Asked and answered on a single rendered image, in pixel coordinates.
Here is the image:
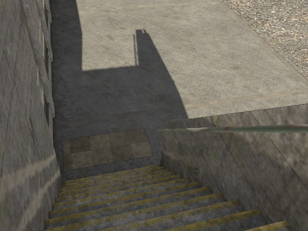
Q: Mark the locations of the stairs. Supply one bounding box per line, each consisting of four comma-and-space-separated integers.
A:
40, 164, 293, 231

